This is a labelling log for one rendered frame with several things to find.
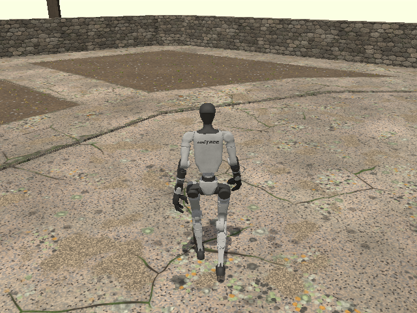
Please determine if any left robot upper arm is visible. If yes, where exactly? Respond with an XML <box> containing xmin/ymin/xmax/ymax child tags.
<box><xmin>180</xmin><ymin>131</ymin><xmax>195</xmax><ymax>169</ymax></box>

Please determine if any right robot upper arm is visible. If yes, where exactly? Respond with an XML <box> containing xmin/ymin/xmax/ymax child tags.
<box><xmin>222</xmin><ymin>131</ymin><xmax>237</xmax><ymax>166</ymax></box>

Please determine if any right robot forearm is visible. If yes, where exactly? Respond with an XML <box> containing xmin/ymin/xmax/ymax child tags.
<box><xmin>230</xmin><ymin>156</ymin><xmax>241</xmax><ymax>181</ymax></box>

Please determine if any robot right hand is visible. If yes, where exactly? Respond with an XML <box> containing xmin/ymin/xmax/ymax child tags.
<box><xmin>227</xmin><ymin>178</ymin><xmax>242</xmax><ymax>191</ymax></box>

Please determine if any left robot forearm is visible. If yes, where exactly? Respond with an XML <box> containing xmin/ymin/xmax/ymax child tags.
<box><xmin>174</xmin><ymin>159</ymin><xmax>186</xmax><ymax>194</ymax></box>

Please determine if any robot torso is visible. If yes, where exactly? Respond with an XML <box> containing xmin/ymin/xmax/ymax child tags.
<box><xmin>193</xmin><ymin>128</ymin><xmax>223</xmax><ymax>196</ymax></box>

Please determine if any robot left hand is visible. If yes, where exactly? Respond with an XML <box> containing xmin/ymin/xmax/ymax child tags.
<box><xmin>173</xmin><ymin>193</ymin><xmax>188</xmax><ymax>213</ymax></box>

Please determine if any right robot foot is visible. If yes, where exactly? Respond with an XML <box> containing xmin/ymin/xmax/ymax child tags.
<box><xmin>216</xmin><ymin>264</ymin><xmax>225</xmax><ymax>276</ymax></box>

